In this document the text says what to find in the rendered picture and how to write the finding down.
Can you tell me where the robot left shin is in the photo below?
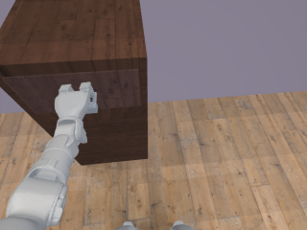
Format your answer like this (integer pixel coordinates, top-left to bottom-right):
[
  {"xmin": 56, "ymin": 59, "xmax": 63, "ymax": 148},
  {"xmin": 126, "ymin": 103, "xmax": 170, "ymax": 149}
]
[{"xmin": 123, "ymin": 221, "xmax": 134, "ymax": 227}]

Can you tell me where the robot left upper arm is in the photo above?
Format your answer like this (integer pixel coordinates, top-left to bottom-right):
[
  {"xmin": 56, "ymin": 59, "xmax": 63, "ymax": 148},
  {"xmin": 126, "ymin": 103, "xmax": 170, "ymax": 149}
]
[{"xmin": 0, "ymin": 176, "xmax": 68, "ymax": 230}]

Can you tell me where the robot left forearm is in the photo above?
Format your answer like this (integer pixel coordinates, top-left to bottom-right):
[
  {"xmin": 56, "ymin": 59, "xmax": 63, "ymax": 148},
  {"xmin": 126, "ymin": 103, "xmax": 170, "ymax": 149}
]
[{"xmin": 6, "ymin": 116, "xmax": 83, "ymax": 218}]

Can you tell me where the handle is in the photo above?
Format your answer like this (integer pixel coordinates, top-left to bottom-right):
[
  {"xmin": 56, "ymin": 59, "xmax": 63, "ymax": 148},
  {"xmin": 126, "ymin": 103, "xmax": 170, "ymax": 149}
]
[{"xmin": 85, "ymin": 92, "xmax": 98, "ymax": 114}]

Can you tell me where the drawer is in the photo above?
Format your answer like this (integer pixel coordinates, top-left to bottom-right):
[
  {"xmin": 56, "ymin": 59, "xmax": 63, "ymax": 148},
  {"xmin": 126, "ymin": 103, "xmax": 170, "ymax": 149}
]
[{"xmin": 2, "ymin": 69, "xmax": 141, "ymax": 114}]

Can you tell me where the robot shin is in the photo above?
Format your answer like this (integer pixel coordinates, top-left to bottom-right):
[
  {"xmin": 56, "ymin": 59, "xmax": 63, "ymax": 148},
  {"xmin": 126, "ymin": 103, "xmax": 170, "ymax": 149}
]
[
  {"xmin": 172, "ymin": 220, "xmax": 183, "ymax": 228},
  {"xmin": 123, "ymin": 221, "xmax": 134, "ymax": 227}
]

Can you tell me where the cabinet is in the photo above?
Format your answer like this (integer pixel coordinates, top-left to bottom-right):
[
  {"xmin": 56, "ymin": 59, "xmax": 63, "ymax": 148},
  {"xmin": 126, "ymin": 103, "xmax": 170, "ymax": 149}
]
[{"xmin": 0, "ymin": 0, "xmax": 148, "ymax": 166}]

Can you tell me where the robot right shin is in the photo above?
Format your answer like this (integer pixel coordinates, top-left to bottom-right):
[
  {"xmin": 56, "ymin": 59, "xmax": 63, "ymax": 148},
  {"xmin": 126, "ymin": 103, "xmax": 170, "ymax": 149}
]
[{"xmin": 172, "ymin": 220, "xmax": 183, "ymax": 228}]

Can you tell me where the left robot hand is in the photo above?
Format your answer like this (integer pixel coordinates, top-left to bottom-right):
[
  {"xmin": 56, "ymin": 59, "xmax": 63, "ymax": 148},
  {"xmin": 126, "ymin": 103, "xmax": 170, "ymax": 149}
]
[{"xmin": 55, "ymin": 81, "xmax": 95, "ymax": 144}]

